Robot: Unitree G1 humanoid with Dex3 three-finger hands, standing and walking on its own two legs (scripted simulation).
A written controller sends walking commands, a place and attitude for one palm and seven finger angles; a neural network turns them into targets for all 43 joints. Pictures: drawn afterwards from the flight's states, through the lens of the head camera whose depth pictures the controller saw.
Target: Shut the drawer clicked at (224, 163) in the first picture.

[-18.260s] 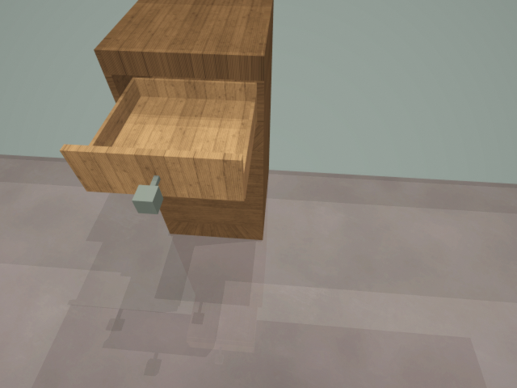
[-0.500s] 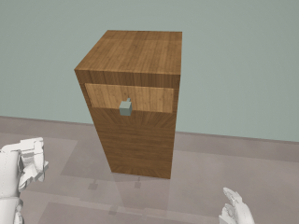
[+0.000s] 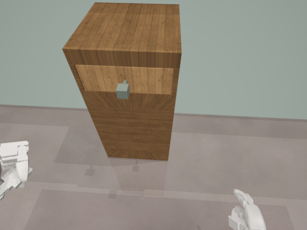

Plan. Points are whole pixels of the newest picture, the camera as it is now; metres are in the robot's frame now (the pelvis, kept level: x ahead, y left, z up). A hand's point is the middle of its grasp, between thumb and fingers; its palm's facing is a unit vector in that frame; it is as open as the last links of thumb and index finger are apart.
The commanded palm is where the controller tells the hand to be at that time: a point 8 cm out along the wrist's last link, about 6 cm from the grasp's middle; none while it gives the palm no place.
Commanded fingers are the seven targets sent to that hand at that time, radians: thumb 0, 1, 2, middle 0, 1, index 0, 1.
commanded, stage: step back with the hand held close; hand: left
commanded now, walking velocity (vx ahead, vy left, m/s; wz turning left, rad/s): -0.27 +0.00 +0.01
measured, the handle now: (123, 87) +0.63 +0.16 -0.04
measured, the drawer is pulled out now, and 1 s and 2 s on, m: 0.00 0.00 0.00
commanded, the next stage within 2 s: stop stepping back and stand still in 0.88 s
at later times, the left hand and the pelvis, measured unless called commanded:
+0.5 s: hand (6, 209) +0.13 +0.24 +0.16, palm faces +0.39 -0.76 -0.51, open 3.3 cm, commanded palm +0.06 +0.28 +0.18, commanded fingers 0.00 0.90 0.90 -1.40 -1.60 -1.40 -1.60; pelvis -0.06 -0.01 -0.02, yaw +3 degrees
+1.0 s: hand out of the picture +0.07 +0.21 +0.17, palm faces +0.27 -0.86 -0.44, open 3.3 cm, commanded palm +0.00 +0.26 +0.18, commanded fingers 0.00 0.90 0.90 -1.40 -1.60 -1.40 -1.60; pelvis -0.15 -0.02 -0.01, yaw -4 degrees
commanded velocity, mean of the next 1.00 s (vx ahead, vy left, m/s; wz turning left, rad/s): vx -0.34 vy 0.01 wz -0.04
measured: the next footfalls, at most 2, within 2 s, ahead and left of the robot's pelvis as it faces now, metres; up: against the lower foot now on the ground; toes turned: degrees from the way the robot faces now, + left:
right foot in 0.96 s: -0.22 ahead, -0.15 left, +0.00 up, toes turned -2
right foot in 1.42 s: -0.15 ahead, -0.08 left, +0.00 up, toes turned -3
